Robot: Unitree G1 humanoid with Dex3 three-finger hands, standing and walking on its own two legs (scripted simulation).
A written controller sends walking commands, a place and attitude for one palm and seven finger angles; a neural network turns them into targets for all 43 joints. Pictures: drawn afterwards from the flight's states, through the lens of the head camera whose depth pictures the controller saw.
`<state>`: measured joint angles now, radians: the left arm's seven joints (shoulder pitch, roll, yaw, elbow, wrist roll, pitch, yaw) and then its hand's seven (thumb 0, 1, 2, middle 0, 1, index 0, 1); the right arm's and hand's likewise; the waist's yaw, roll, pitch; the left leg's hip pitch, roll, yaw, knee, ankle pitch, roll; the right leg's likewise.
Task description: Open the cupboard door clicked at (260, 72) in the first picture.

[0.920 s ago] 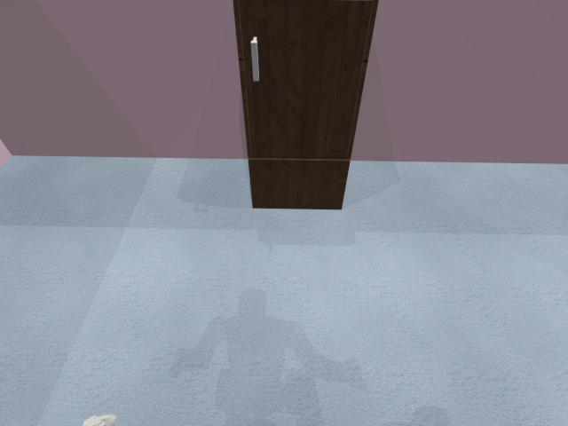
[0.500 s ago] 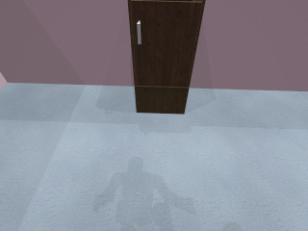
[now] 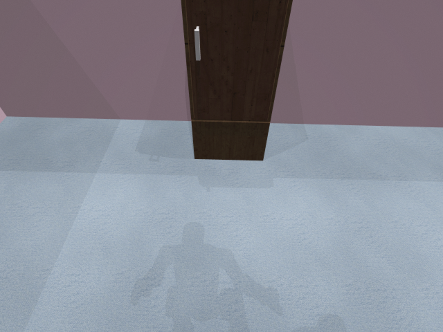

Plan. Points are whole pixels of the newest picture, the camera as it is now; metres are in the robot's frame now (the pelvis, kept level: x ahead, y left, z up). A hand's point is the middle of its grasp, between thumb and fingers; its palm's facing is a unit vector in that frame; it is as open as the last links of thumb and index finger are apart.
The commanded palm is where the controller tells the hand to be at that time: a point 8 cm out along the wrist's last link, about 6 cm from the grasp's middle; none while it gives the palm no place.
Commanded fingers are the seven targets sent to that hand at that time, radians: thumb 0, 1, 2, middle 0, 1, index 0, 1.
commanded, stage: look at it before walking up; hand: left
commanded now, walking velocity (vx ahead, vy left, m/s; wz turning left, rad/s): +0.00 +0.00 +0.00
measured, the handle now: (197, 43) +1.21 +0.17 -0.01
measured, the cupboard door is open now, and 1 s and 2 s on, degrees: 0 0 0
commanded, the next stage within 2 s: walk to a spot facing it in 0.52 s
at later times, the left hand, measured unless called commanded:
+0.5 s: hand out of the picture +0.09 +0.25 -0.15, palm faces -0.04 -0.94 -0.33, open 7.4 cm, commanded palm none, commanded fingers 0.00 0.90 0.90 -0.20 -0.30 -0.20 -0.30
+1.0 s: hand out of the picture +0.05 +0.18 -0.20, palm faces -0.04 -0.98 -0.17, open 7.4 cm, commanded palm none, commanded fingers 0.00 0.90 0.90 -0.20 -0.30 -0.20 -0.30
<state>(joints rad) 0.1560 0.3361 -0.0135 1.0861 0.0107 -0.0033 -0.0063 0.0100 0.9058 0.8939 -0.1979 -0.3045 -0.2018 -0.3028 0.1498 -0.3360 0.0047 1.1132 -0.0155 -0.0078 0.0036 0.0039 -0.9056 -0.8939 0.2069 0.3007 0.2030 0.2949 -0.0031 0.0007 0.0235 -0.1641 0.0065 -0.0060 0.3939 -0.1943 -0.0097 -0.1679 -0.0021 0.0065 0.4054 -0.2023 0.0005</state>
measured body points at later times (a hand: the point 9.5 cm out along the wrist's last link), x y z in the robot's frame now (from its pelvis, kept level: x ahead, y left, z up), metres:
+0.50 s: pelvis +0.01 +0.01 +0.00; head +0.01 +0.01 +0.45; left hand +0.09 +0.30 -0.13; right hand +0.09 -0.29 -0.13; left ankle +0.01 +0.13 -0.74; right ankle +0.01 -0.12 -0.74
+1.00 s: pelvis +0.08 +0.00 -0.03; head +0.09 +0.00 +0.42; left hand +0.05 +0.23 -0.18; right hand +0.05 -0.24 -0.18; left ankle +0.01 +0.13 -0.74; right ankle +0.01 -0.12 -0.74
